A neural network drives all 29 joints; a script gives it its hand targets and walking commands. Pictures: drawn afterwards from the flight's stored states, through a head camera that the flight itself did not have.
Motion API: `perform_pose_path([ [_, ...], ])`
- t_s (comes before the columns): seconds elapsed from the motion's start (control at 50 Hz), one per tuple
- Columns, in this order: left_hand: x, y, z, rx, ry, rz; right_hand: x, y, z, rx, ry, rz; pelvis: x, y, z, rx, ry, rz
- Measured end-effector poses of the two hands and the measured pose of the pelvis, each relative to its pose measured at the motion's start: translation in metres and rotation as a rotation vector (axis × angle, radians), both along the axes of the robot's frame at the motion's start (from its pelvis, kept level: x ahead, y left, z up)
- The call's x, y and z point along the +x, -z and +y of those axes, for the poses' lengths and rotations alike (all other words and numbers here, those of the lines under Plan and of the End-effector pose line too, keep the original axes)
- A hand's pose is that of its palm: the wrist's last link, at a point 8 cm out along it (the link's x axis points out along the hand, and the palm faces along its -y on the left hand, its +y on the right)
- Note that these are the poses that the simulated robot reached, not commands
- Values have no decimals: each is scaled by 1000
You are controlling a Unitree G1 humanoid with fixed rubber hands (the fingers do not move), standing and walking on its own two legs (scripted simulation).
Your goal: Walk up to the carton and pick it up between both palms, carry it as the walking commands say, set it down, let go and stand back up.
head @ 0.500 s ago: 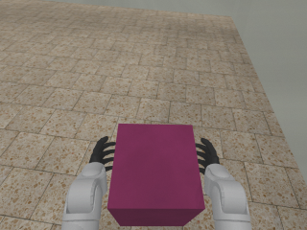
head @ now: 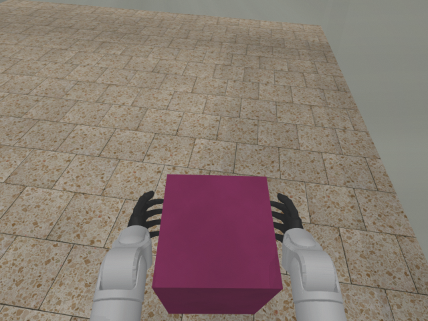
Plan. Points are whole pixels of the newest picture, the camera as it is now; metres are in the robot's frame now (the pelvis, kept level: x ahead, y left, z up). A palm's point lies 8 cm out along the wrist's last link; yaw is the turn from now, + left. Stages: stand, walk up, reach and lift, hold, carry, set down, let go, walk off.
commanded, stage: carry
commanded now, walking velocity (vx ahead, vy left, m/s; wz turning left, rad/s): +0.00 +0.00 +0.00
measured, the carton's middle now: (214, 249) +0.29 +0.00 -0.03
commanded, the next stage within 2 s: none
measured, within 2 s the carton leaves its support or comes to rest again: neither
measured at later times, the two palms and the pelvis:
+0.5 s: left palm (138, 233) +0.28 +0.14 +0.04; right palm (291, 236) +0.28 -0.14 +0.04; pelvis -0.01 +0.00 +0.00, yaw +0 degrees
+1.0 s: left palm (134, 233) +0.28 +0.14 +0.04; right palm (288, 236) +0.28 -0.13 +0.05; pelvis -0.01 +0.01 +0.00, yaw -1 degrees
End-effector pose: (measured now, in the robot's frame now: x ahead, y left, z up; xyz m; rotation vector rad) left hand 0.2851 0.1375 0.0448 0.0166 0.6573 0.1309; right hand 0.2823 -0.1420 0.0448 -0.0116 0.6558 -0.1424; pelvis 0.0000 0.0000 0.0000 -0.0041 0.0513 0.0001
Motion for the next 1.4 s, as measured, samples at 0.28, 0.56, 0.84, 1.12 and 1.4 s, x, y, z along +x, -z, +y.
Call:
perform_pose_path([
  [0.28, -1, 1, -1, 7, 10, 0, -2, 1, -1, -7, 0, 1, -4, -1, 0, 1, 4, -4],
  [0.56, -2, 1, 1, 9, 14, 2, -3, 1, 1, -11, -2, 3, -7, -1, 3, 0, 6, -7],
  [0.84, -2, 1, 5, 9, 17, 2, -4, 0, 5, -13, 0, 4, -8, -2, 7, -2, 9, -9],
  [1.12, -3, 0, 9, 8, 17, 2, -5, -2, 9, -14, 0, 5, -9, -2, 11, -3, 10, -10],
  [1.4, -4, -1, 12, 6, 16, 2, -6, -3, 13, -13, 1, 5, -10, -3, 15, -5, 10, -10],
])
